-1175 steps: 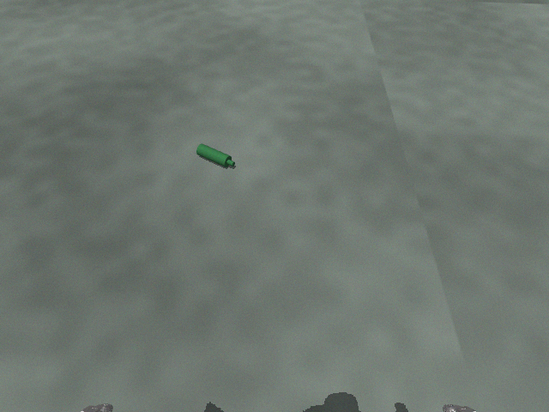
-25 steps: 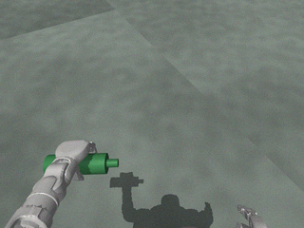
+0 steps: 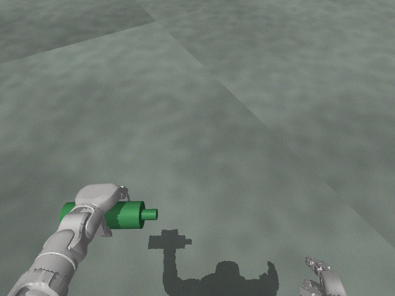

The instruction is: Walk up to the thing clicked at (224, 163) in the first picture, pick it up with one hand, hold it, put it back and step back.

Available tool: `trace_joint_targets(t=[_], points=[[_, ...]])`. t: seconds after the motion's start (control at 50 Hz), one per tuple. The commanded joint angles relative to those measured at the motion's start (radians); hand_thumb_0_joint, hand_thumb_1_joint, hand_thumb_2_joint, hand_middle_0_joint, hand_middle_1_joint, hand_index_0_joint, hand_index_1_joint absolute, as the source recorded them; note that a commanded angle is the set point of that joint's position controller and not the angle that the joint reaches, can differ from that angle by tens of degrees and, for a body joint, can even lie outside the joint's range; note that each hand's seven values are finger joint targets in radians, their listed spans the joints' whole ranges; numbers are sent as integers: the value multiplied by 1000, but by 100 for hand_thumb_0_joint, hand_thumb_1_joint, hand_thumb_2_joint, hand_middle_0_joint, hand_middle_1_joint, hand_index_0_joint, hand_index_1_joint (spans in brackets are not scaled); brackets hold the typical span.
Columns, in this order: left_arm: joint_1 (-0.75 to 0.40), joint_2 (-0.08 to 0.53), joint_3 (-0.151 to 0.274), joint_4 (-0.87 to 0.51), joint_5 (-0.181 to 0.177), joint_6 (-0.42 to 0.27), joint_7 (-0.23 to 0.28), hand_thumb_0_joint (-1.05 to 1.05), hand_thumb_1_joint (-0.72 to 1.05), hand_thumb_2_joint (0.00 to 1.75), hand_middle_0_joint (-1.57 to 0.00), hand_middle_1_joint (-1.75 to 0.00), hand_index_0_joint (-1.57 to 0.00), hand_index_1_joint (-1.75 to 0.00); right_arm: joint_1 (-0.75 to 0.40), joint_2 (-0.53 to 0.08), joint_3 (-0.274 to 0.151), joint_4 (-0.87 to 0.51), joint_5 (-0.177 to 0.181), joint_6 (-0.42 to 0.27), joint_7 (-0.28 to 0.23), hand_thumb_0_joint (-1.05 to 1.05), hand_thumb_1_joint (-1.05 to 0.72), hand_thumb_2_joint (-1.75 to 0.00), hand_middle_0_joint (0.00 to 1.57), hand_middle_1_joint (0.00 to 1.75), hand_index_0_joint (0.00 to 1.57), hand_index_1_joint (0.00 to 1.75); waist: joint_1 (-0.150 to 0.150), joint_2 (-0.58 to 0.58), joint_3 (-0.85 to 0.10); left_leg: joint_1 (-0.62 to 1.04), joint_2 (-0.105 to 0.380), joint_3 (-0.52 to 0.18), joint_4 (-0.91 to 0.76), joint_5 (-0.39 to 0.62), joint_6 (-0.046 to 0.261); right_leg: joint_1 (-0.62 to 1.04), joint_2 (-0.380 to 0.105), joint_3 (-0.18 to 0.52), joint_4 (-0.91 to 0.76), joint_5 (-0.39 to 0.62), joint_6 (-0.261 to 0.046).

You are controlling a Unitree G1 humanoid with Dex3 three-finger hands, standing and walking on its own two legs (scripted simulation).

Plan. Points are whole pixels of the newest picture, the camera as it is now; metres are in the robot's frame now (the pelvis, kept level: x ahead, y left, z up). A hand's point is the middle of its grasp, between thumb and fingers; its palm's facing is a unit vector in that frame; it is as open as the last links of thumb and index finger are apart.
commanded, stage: hold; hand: left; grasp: from above
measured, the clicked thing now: (112, 215) +0.30 +0.21 -0.07
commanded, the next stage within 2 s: crouch in 0.84 s
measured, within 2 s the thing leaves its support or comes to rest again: neither
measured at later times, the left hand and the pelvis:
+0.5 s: hand (103, 219) +0.27 +0.22 -0.04, palm faces -0.49 -0.04 -0.87, open 9.1 cm; pelvis -0.01 +0.00 +0.00, yaw +0 degrees
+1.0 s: hand (103, 216) +0.28 +0.22 -0.04, palm faces -0.49 -0.04 -0.87, open 9.1 cm; pelvis +0.00 +0.00 +0.00, yaw +0 degrees
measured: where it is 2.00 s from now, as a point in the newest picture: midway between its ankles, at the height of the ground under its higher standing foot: outside the picture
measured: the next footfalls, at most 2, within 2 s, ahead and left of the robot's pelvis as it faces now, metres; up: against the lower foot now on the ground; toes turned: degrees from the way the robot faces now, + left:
none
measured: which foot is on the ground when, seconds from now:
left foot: down 0.00-1.00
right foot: down 0.00-1.00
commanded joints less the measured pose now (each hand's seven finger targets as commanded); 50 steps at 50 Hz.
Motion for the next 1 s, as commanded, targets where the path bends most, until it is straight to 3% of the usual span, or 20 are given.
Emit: trace_joint_targets(t=[0.0, 0.26, 0.3, 0.36, 0.42, 0.44, 0.48, 0.5, 0.54, 0.58, 0.6, 0.66, 0.7, 0.72, 0.78, 0.86, 0.9, 0.92, 0.94, 0.98], points=[[-390, 248, 134, -245, -3, 1, 55, 0, 66, 77, -102, -60, -102, -59, -77, -135, -42, -128, 0, -40, -8, 0, -90, -90, 20, 30, 20, 30, 1, 10, -277, 134, -21, -32, -75, 198, -2, 93, 25, 9, -72, 134, -20], [-360, 227, 111, -266, -26, 0, 2, 0, 69, 74, -102, -62, -104, -60, -115, -128, -31, -143, 5, -45, -12, 0, -90, -90, 20, 30, 20, 30, 3, -3, -227, 139, -15, -36, -113, 162, 0, 102, 25, 8, -103, 94, -22], [-357, 257, 141, -285, -31, -5, 0, 0, 70, 71, -103, -61, -105, -59, -117, -131, -31, -141, 6, -46, -15, 0, -90, -90, 20, 30, 20, 30, 16, -10, -222, 134, -13, -40, -119, 147, 1, 111, 25, 8, -110, 80, -20], [-327, 217, 114, -270, -27, -5, -4, 0, 69, 70, -101, -62, -103, -60, -126, -121, -24, -148, 6, -46, -15, 0, -90, -90, 20, 30, 20, 30, 9, -15, -205, 134, -19, -34, -123, 143, 2, 103, 23, 10, -114, 75, -21], [-358, 251, 139, -296, -22, -8, 2, 0, 68, 70, -100, -62, -103, -59, -128, -122, -24, -142, 5, -45, -19, 0, -90, -90, 20, 30, 20, 30, 12, -13, -220, 138, -22, -32, -119, 143, 2, 106, 23, 11, -117, 72, -20], [-365, 230, 119, -307, -20, -8, 2, 0, 69, 70, -101, -62, -104, -60, -131, -119, -23, -144, 4, -46, -18, 0, -90, -90, 20, 30, 20, 30, 8, -9, -228, 146, -24, -31, -118, 149, 2, 109, 20, 12, -116, 81, -20], [-371, 264, 151, -292, -12, -6, 14, 0, 71, 70, -103, -61, -105, -59, -125, -121, -24, -132, 4, -45, -21, 0, -90, -90, 20, 30, 20, 30, 15, 7, -239, 152, -24, -29, -116, 170, 0, 108, 22, 11, -112, 100, -20], [-347, 238, 137, -291, -19, -4, 15, 0, 71, 70, -103, -62, -105, -59, -124, -121, -24, -136, 6, -44, -21, 0, -90, -90, 20, 30, 20, 30, 11, -2, -236, 158, -22, -29, -116, 176, 0, 110, 24, 11, -110, 106, -20], [-409, 253, 138, -306, -16, -6, 21, 0, 72, 71, -103, -62, -106, -60, -120, -124, -27, -125, 4, -43, -22, 0, -90, -90, 20, 30, 20, 30, -1, 5, -262, 175, -19, -31, -113, 195, 0, 113, 25, 9, -104, 128, -21], [-374, 234, 126, -296, -12, -3, 23, 0, 72, 70, -103, -62, -106, -59, -120, -122, -28, -124, 3, -43, -21, 0, -89, -90, 20, 30, 20, 30, 8, -8, -253, 166, -22, -31, -111, 200, 0, 112, 24, 6, -107, 131, -20], [-365, 258, 148, -288, -13, -1, 24, 0, 70, 71, -102, -62, -105, -59, -125, -121, -28, -124, 5, -41, -21, 0, -90, -90, 20, 30, 20, 30, 14, -2, -253, 166, -22, -30, -113, 199, 0, 121, 24, 7, -110, 127, -20], [-375, 214, 110, -281, -16, 4, 21, 0, 70, 71, -102, -62, -104, -60, -116, -123, -31, -121, 5, -42, -19, 0, -89, -90, 20, 30, 20, 30, 1, -8, -258, 177, -20, -29, -113, 216, 0, 118, 25, 7, -108, 146, -21], [-344, 244, 141, -243, -16, 10, 23, 0, 70, 71, -102, -60, -104, -58, -116, -124, -33, -118, 6, -39, -20, 0, -89, -90, 20, 30, 20, 30, 11, -6, -240, 162, -20, -30, -112, 225, 0, 124, 23, 5, -109, 154, -21], [-337, 224, 121, -243, -16, 8, 18, 0, 70, 71, -103, -60, -105, -58, -119, -120, -31, -121, 6, -38, -19, 0, -89, -90, 20, 30, 20, 30, 6, -22, -239, 158, -21, -29, -112, 226, 2, 126, 21, 5, -110, 157, -20], [-329, 233, 121, -231, -18, 5, 7, 0, 73, 72, -105, -61, -107, -59, -129, -118, -27, -127, 6, -35, -19, 0, -90, -90, 20, 30, 20, 30, 8, -30, -209, 142, -23, -33, -120, 192, 4, 120, 19, 7, -121, 123, -20], [-361, 234, 120, -293, -18, -13, 2, 0, 72, 71, -104, -59, -106, -57, -121, -118, -30, -135, 6, -32, -19, 0, -90, -90, 20, 30, 20, 30, 6, 4, -252, 171, -20, -33, -118, 217, 0, 129, 22, 8, -112, 145, -24], [-379, 262, 142, -299, -14, -13, 11, 0, 72, 69, -103, -60, -105, -58, -112, -124, -33, -126, 6, -31, -20, 0, -89, -90, 20, 30, 20, 30, 12, 33, -275, 187, -17, -34, -115, 248, -5, 127, 26, 4, -104, 169, -28], [-361, 249, 136, -288, -13, -12, 15, 0, 76, 61, -104, -63, -109, -58, -111, -124, -33, -128, 5, -31, -20, 0, -92, -91, 20, 30, 20, 30, 8, 28, -273, 192, -17, -35, -111, 261, -5, 130, 25, 4, -104, 180, -27], [-384, 240, 130, -315, -21, -13, 21, 0, 68, 64, -96, -62, -101, -58, -113, -126, -35, -134, 5, -32, -19, 0, -88, -89, 20, 30, 20, 30, 6, 21, -298, 211, -14, -39, -112, 272, -8, 136, 28, 1, -99, 190, -28], [-340, 223, 128, -257, -11, -6, 37, 0, 62, 71, -96, -63, -98, -61, -103, -126, -36, -122, 5, -29, -19, 0, -88, -89, 20, 30, 20, 30, 1, -1, -255, 189, -15, -34, -110, 275, -6, 122, 28, -1, -101, 195, -28]])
